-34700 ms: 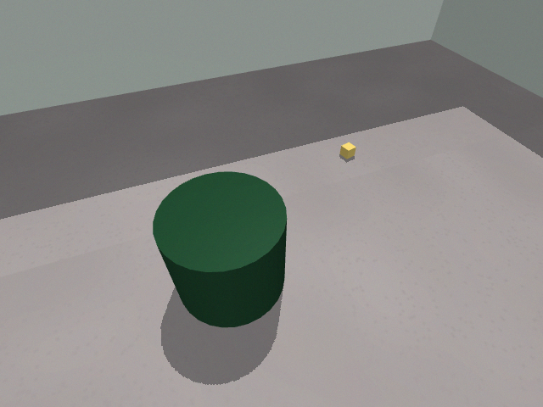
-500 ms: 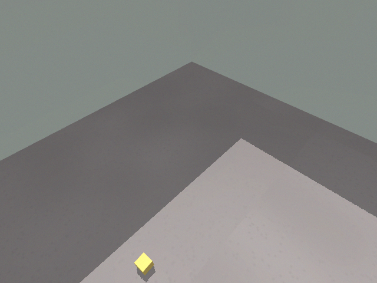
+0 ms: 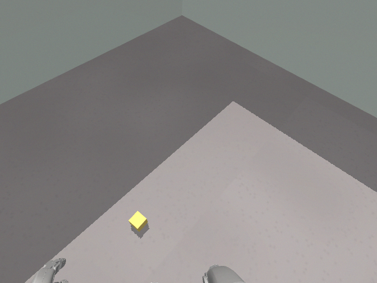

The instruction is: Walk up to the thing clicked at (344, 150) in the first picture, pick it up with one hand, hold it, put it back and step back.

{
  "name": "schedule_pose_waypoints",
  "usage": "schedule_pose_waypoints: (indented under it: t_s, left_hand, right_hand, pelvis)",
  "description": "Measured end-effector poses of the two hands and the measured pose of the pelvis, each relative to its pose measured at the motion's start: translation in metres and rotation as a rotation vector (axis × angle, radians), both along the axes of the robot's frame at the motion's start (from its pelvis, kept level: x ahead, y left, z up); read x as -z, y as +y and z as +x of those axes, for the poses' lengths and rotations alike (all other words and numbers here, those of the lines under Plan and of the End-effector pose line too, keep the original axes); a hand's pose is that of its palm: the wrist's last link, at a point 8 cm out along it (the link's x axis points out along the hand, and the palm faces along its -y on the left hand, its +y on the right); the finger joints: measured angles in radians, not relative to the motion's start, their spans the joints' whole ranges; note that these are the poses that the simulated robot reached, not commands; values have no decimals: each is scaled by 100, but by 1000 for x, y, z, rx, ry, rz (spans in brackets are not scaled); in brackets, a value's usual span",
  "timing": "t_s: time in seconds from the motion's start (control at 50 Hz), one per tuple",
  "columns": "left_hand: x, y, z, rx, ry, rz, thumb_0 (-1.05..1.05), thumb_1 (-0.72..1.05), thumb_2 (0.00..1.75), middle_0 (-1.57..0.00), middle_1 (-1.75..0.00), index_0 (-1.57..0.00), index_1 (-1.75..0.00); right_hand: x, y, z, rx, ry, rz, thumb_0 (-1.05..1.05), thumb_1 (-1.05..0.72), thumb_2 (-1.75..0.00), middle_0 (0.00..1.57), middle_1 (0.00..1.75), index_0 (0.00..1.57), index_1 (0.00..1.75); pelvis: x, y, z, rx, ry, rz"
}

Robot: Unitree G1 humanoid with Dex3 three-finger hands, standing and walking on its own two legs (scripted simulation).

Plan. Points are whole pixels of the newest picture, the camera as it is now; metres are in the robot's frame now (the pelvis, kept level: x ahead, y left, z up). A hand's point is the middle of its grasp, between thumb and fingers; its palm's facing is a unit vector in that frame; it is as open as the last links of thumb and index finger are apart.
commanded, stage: step back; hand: left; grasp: from above
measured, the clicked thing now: (138, 221) +0.45 +0.22 -0.73
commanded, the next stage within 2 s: none
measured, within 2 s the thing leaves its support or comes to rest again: neither
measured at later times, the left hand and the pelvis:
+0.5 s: hand out of the picture +0.02 +0.24 -0.13, palm faces -0.03 -0.91 -0.40, open 7.4 cm; pelvis -0.11 -0.01 +0.00, yaw -2 degrees
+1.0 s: hand out of the picture -0.17 +0.26 -0.16, palm faces -0.08 -0.91 -0.40, open 7.4 cm; pelvis -0.26 -0.01 -0.01, yaw -5 degrees
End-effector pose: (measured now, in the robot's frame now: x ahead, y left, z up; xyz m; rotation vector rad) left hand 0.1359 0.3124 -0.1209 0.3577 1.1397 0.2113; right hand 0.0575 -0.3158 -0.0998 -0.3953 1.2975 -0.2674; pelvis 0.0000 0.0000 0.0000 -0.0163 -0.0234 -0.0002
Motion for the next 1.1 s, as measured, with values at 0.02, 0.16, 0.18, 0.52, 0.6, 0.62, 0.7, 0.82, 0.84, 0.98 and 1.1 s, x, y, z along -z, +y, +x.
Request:
schedule_pose_waypoints:
  t_s: [0.02,0.16,0.18,0.52,0.6,0.62,0.7,0.82,0.84,0.98,1.1]
  left_hand:
    - [0,-1,-3,8,3,-4,0,91,90,-20,-30,-20,-30]
    - [1,-12,-35,59,47,-14,0,90,90,-20,-30,-20,-30]
    - [1,-14,-40,64,49,-12,0,90,90,-20,-30,-20,-30]
    - [-27,-24,-129,33,-49,25,0,90,90,-21,-30,-20,-30]
    - [-17,-8,-142,29,-95,16,0,90,90,-21,-30,-20,-30]
    - [-13,-4,-147,26,-100,11,0,90,90,-21,-30,-20,-30]
    - [-8,4,-174,2,-64,-2,0,90,90,-20,-30,-20,-30]
    - [-8,5,-225,-4,-6,-10,0,90,90,-20,-30,-20,-30]
    - [-7,5,-235,0,8,-9,0,90,90,-20,-30,-20,-30]
    - [-2,-8,-296,37,67,14,0,90,90,-20,-30,-20,-30]
    - [-13,-27,-356,30,72,23,0,90,90,-20,-30,-20,-30]
  right_hand:
    - [-1,2,-4,4,-1,-1,1,-90,-90,20,30,21,30]
    - [2,6,-23,22,-86,15,1,-90,-90,20,30,21,30]
    - [4,4,-26,21,-96,20,1,-90,-90,21,30,21,30]
    - [16,-15,-99,-8,-81,39,1,-90,-90,20,30,21,30]
    - [16,-6,-119,-46,-70,14,1,-90,-90,20,30,21,30]
    - [15,-2,-124,-51,-71,8,1,-90,-90,20,30,21,30]
    - [4,12,-146,-65,-83,17,1,-90,-90,20,30,21,30]
    - [-11,16,-165,-60,-146,7,1,-90,-90,21,30,21,30]
    - [-11,15,-167,-59,-162,7,1,-90,-90,21,30,21,30]
    - [-1,-5,-201,-54,-243,17,1,-90,-90,21,30,21,30]
    - [13,-26,-256,3,-212,37,1,-90,-90,20,30,21,30]
  pelvis:
    - [-1,1,-3,6,1,-1]
    - [0,0,-29,49,-9,-2]
    - [2,-2,-34,55,-10,0]
    - [1,-10,-111,24,-10,27]
    - [10,0,-135,-14,-12,14]
    - [13,2,-142,-18,-20,24]
    - [6,7,-165,-10,-31,9]
    - [-2,5,-198,26,-18,-6]
    - [-2,5,-205,33,-17,-7]
    - [9,-9,-257,88,-20,4]
    - [10,-22,-299,83,-33,22]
